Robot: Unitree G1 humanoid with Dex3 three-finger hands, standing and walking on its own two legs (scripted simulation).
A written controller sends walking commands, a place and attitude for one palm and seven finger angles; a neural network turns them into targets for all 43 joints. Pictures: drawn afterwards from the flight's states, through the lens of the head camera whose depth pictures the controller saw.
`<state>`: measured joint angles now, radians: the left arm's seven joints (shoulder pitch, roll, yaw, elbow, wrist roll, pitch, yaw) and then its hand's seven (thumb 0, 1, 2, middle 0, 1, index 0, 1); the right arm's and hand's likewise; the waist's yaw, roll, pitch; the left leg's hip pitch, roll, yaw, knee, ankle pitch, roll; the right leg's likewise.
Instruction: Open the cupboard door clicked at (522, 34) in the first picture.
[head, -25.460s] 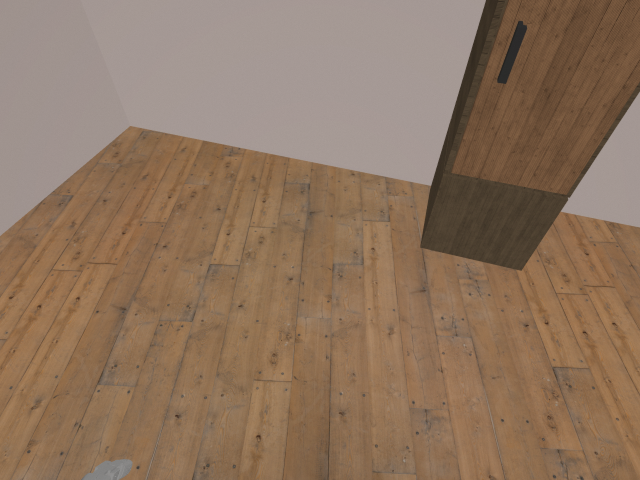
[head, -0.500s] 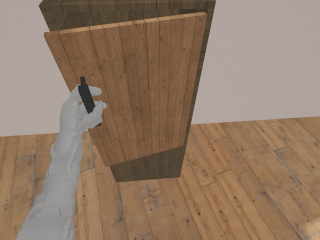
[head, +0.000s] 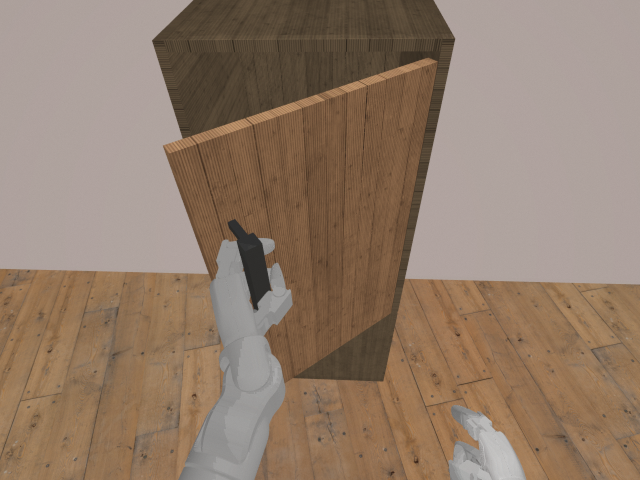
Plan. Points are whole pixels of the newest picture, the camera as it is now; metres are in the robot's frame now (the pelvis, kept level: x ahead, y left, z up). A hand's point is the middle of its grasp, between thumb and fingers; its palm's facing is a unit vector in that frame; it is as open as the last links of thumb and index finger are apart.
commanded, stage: pull the door open along its arc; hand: left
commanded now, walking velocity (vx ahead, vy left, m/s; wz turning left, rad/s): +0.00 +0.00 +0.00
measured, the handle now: (250, 269) +0.35 +0.11 +0.10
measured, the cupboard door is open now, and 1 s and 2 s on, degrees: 38 45 46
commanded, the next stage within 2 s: open thumb and fingers to let go in 0.14 s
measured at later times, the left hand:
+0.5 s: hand (299, 307) +0.30 +0.04 +0.10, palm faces +0.35 -0.94 -0.03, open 6.9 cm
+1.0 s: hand (304, 313) +0.29 +0.04 +0.10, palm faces +0.30 -0.95 -0.03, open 14.6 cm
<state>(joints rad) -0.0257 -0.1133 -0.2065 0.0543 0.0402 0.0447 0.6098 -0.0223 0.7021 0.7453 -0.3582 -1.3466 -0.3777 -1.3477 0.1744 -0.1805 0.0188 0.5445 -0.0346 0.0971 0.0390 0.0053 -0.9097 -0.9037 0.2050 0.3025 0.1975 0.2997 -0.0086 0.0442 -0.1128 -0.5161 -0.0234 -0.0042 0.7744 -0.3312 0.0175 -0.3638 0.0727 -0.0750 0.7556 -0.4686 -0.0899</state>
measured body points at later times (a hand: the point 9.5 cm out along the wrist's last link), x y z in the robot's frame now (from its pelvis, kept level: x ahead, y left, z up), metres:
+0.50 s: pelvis +0.01 -0.03 +0.01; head +0.00 -0.07 +0.45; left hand +0.27 +0.09 +0.11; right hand +0.20 -0.24 -0.09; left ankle +0.04 +0.11 -0.71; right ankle -0.05 -0.06 -0.71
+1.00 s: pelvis +0.01 -0.03 +0.00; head +0.00 -0.07 +0.45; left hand +0.27 +0.08 +0.11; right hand +0.20 -0.24 -0.09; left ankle +0.04 +0.11 -0.71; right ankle -0.05 -0.06 -0.71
